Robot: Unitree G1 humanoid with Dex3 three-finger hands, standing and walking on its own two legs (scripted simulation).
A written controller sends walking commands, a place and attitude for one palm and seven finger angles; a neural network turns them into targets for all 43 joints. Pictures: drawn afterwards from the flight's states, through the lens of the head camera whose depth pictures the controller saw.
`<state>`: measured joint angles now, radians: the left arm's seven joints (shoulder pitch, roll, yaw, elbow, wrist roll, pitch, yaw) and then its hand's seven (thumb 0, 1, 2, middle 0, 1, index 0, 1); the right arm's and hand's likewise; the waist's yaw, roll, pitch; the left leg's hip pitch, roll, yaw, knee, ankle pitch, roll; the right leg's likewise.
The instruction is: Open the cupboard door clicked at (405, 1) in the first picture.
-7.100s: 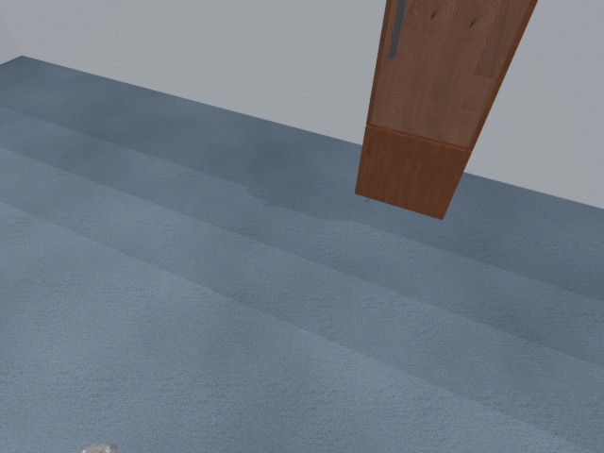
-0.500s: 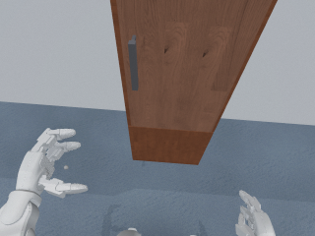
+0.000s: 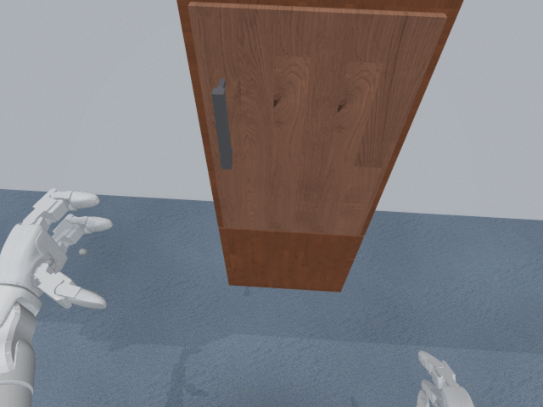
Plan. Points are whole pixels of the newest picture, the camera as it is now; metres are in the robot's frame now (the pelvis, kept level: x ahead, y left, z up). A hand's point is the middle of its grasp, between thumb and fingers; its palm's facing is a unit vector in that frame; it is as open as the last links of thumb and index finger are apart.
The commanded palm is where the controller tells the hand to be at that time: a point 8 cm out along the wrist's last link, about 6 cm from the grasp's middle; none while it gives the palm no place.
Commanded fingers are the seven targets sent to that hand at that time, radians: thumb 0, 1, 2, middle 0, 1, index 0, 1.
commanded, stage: raise the hand with hooked fingers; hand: left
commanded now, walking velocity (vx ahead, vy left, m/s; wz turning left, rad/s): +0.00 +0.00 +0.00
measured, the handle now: (224, 126) +0.60 +0.14 +0.07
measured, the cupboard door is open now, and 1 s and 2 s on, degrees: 0 0 0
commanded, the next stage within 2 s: move the hooked fingers beside the handle in 0.44 s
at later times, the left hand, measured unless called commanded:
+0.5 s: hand (87, 259) +0.28 +0.27 +0.09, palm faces +0.03 -1.00 -0.02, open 14.0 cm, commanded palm +0.25 +0.32 +0.09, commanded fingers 0.00 -0.50 0.30 -0.30 -1.20 -0.30 -1.20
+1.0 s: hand (128, 215) +0.36 +0.24 +0.08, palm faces -0.01 -1.00 -0.01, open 14.0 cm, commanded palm +0.33 +0.29 +0.08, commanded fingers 0.00 -0.50 0.30 -0.30 -1.20 -0.30 -1.20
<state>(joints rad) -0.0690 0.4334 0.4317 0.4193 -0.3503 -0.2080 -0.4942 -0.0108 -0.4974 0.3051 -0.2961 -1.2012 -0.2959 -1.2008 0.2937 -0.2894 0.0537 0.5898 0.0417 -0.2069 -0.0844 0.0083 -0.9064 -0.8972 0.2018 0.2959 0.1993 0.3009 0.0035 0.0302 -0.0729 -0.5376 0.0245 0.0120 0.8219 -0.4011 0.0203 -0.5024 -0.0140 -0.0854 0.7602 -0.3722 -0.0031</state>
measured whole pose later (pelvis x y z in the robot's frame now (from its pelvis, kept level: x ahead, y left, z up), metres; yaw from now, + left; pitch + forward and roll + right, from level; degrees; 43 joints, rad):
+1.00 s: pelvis -0.01 +0.00 +0.00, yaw -1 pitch +9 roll -1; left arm -0.36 0.42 0.38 0.67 -0.27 -0.24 -0.43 -0.01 -0.50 0.30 -0.30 -1.20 -0.30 -1.20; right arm 0.32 -0.28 0.06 0.59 0.04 -0.15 -0.07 0.01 -0.91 -0.90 0.20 0.30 0.20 0.30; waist -0.03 0.01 -0.07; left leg -0.60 0.02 0.03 0.83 -0.39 0.02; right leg -0.58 -0.01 -0.06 0.79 -0.36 0.00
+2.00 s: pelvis +0.00 +0.00 -0.02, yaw -3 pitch +19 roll -3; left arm -0.94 0.60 0.43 1.24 -0.08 -0.35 -0.30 -0.01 -0.50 0.30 -0.30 -1.20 -0.30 -1.20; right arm 0.42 -0.29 0.05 0.63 -0.01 0.02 -0.03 0.00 -0.91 -0.90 0.20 0.30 0.20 0.30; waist -0.18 0.02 -0.08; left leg -0.86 0.05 0.03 0.95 -0.43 0.03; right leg -0.83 0.01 -0.06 0.88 -0.38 0.00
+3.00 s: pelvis +0.00 +0.01 -0.02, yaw -2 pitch +19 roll -3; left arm -0.95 0.57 0.41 1.24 -0.08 -0.36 -0.26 -0.01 -0.50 0.30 -0.30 -1.20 -0.30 -1.20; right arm 0.40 -0.27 0.05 0.61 -0.01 0.07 -0.01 0.00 -0.91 -0.90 0.20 0.30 0.20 0.30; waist -0.17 0.02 -0.09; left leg -0.87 0.05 0.02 0.97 -0.45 0.03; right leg -0.83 0.01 -0.07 0.88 -0.39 0.00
